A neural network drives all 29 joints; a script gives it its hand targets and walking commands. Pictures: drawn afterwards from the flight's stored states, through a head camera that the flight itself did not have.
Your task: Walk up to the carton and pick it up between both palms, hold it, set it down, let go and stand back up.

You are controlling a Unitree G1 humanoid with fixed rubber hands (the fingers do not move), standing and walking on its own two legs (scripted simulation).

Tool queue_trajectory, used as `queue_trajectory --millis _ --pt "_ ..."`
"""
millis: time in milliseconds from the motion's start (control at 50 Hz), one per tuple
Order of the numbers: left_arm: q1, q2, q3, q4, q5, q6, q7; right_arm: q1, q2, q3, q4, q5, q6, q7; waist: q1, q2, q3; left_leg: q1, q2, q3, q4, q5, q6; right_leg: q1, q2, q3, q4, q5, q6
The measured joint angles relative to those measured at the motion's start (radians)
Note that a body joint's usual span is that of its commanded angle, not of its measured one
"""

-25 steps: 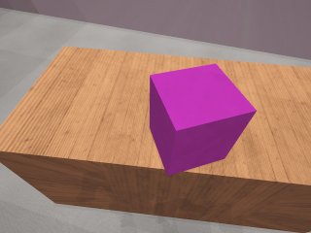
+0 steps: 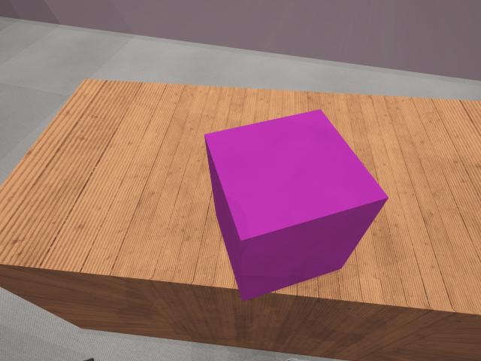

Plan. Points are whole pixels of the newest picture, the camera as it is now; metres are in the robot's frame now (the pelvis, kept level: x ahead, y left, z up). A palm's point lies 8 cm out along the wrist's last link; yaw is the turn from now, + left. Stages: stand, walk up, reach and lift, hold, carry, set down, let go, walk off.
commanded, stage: walk up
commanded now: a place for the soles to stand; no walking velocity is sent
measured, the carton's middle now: (280, 208) +0.38 -0.04 +0.02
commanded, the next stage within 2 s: none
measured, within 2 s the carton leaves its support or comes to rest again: neither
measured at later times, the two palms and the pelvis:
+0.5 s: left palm out of the picture +0.00 +0.32 -0.14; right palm out of the picture -0.02 -0.31 -0.06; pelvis -0.08 +0.01 +0.00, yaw +1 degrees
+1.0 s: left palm out of the picture +0.01 +0.30 -0.08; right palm out of the picture -0.03 -0.33 -0.11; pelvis -0.08 -0.02 +0.00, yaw -1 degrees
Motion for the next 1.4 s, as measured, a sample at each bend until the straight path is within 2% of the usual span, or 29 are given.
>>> queue_trajectory --millis 140,180,200,240,260,280,320,360,420,480,520,620,660,680,720,760,940,1020,1060,1080,1100,1160,1200,1280,1400 --pt "-0.013 -0.002 0.0 -0.038 0.0 0.011 -0.007 -0.002 0.0 0.0 0.0 0.0 0.019 0.0 0.0 0.01 0.047 -0.039 0.0 0.011 -0.014 0.0 0.003 -0.006 0.001 -0.003 0.0 0.026 0.0" --pt "-0.014 -0.002 0.0 -0.05 0.0 0.025 -0.01 -0.002 -0.001 0.0 0.0 0.0 0.021 0.0 -0.001 0.009 0.047 -0.03 0.002 0.022 -0.067 0.0 0.007 -0.02 0.001 -0.005 0.0 0.037 0.0" --pt "-0.017 -0.002 0.0 -0.054 0.0 0.035 -0.013 -0.002 -0.001 0.0 -0.001 0.0 0.021 -0.001 -0.002 0.008 0.046 -0.014 0.005 0.028 -0.127 0.013 0.011 -0.027 0.002 -0.007 0.0 0.042 0.0" --pt "-0.026 -0.002 0.0 -0.061 0.0 0.051 -0.018 0.0 -0.002 0.0 -0.001 0.0 0.014 -0.005 -0.002 0.011 0.046 0.029 0.014 0.032 -0.277 0.115 0.006 -0.052 0.006 -0.016 0.022 0.044 0.0" --pt "-0.035 0.0 0.0 -0.061 0.0 0.059 -0.017 -0.003 0.001 0.0 0.0 0.0 0.011 -0.006 -0.001 0.003 0.058 0.033 0.013 0.036 -0.299 0.17 0.009 -0.064 0.005 -0.013 0.048 0.029 0.0" --pt "-0.036 0.0 0.0 -0.06 0.0 0.068 -0.016 -0.005 0.007 0.0 0.0 0.0 0.008 -0.006 -0.001 -0.011 0.066 0.034 0.008 0.044 -0.293 0.184 0.019 -0.072 0.009 0.004 0.08 -0.026 0.0" --pt "-0.037 -0.001 0.0 -0.058 0.0 0.077 -0.017 -0.001 0.009 0.0 0.0 0.0 0.01 -0.008 -0.002 -0.016 0.067 0.033 0.013 0.044 -0.296 0.187 0.036 -0.095 0.053 0.074 0.206 -0.156 0.0" --pt "-0.037 0.002 0.0 -0.058 0.0 0.079 -0.019 0.002 0.009 0.0 0.0 0.0 0.011 -0.012 -0.001 -0.013 0.064 0.031 0.023 0.026 -0.308 0.197 0.043 -0.1 0.08 0.115 0.344 -0.219 0.0" --pt "-0.036 0.018 0.001 -0.047 0.0 0.083 -0.02 -0.007 0.009 0.0 -0.002 0.0 -0.003 -0.017 0.004 -0.018 0.046 0.005 0.034 0.004 -0.333 0.228 0.037 -0.098 0.085 0.167 0.464 -0.207 0.0" --pt "-0.031 0.035 0.001 -0.023 0.0 0.084 -0.013 -0.034 0.01 0.0 -0.016 0.0 -0.009 -0.018 0.009 -0.034 0.046 -0.02 0.05 0.005 -0.362 0.258 0.028 -0.085 0.082 0.205 0.484 -0.173 0.0" --pt "-0.031 0.036 0.0 0.001 0.0 0.076 -0.011 -0.039 0.01 0.0 -0.031 0.0 -0.014 -0.016 0.009 -0.04 0.045 -0.031 0.054 0.006 -0.374 0.27 0.028 -0.068 0.069 0.206 0.461 -0.194 0.0" --pt "-0.023 0.036 0.0 0.039 0.0 0.034 -0.005 -0.039 0.01 0.001 -0.044 0.0 0.001 0.003 0.01 -0.038 0.032 -0.033 0.054 0.028 -0.377 0.275 0.02 0.0 0.033 0.175 0.218 -0.269 0.0" --pt "-0.023 0.035 0.0 0.042 0.0 0.014 -0.001 -0.039 0.009 0.0 -0.044 0.0 0.014 0.008 0.01 -0.026 0.027 -0.033 0.056 0.037 -0.368 0.273 0.008 0.035 0.021 0.133 0.077 -0.21 0.001" --pt "-0.023 0.028 0.0 0.043 0.0 0.001 0.002 -0.039 0.006 0.0 -0.043 0.0 0.024 0.009 0.01 -0.004 0.029 -0.035 0.064 0.033 -0.349 0.266 0.007 0.048 0.026 0.121 0.038 -0.097 0.013" --pt "-0.021 0.009 0.0 0.052 0.0 -0.017 0.008 -0.04 0.007 0.0 -0.044 0.0 0.04 0.01 0.008 0.044 0.026 -0.035 0.072 0.008 -0.307 0.218 0.014 0.066 0.043 0.107 0.034 -0.049 0.041" --pt "-0.021 0.004 0.0 0.06 0.0 -0.019 0.009 -0.04 0.007 0.0 -0.045 0.0 0.045 0.012 0.008 0.062 0.008 -0.04 0.063 0.007 -0.271 0.147 0.014 0.071 0.04 0.114 0.029 -0.063 0.045" --pt "-0.021 0.005 0.0 0.051 0.0 -0.03 -0.002 -0.04 0.004 0.0 -0.043 0.0 0.033 0.025 0.007 0.083 -0.011 -0.03 0.062 0.014 -0.252 0.12 0.009 0.071 0.022 0.128 -0.037 -0.038 0.043" --pt "-0.021 -0.001 0.0 0.05 0.0 -0.03 -0.004 -0.039 0.004 0.0 -0.043 0.0 0.014 0.026 0.007 0.083 -0.012 0.011 0.062 0.023 -0.355 0.119 0.009 0.07 0.028 0.125 -0.037 -0.048 0.045" --pt "-0.021 -0.002 0.0 0.05 0.0 -0.027 -0.004 -0.04 0.004 0.0 -0.043 0.0 -0.001 0.026 0.007 0.071 -0.012 0.03 0.061 0.028 -0.425 0.25 0.003 0.071 0.029 0.128 -0.037 -0.052 0.049" --pt "-0.021 -0.002 0.0 0.05 0.0 -0.022 -0.002 -0.04 0.005 0.0 -0.043 0.0 -0.009 0.025 0.007 0.058 -0.014 0.032 0.058 0.033 -0.43 0.275 -0.002 0.071 0.025 0.133 -0.037 -0.052 0.049" --pt "-0.021 -0.002 0.0 0.05 0.0 -0.019 -0.001 -0.04 0.005 0.0 -0.043 0.0 -0.016 0.025 0.007 0.047 -0.016 0.036 0.058 0.038 -0.43 0.271 -0.003 0.071 0.025 0.135 -0.029 -0.056 0.049" --pt "-0.023 -0.002 0.0 0.049 0.0 -0.018 0.0 -0.039 0.005 0.0 -0.042 0.0 -0.026 0.025 0.006 0.025 -0.022 0.046 0.063 0.032 -0.431 0.242 0.007 0.07 0.031 0.135 0.036 -0.221 0.049" --pt "-0.023 -0.001 0.0 0.049 0.0 -0.017 -0.004 -0.046 0.005 0.0 -0.043 0.0 -0.031 0.025 0.007 0.015 -0.027 0.044 0.068 0.026 -0.43 0.237 0.01 0.07 0.026 0.136 0.043 -0.247 0.049" --pt "-0.023 0.001 0.0 0.059 0.0 -0.016 -0.009 -0.083 0.005 0.0 -0.043 0.0 -0.032 0.025 0.007 -0.013 -0.028 0.044 0.067 0.047 -0.426 0.229 -0.005 0.078 -0.005 0.136 -0.014 -0.022 0.049" --pt "-0.023 0.0 0.0 0.059 0.0 -0.02 -0.005 -0.088 0.005 0.0 -0.042 0.0 -0.015 0.025 0.007 -0.013 -0.039 0.043 0.068 0.056 -0.423 0.22 -0.017 0.084 -0.01 0.135 -0.015 -0.11 0.056"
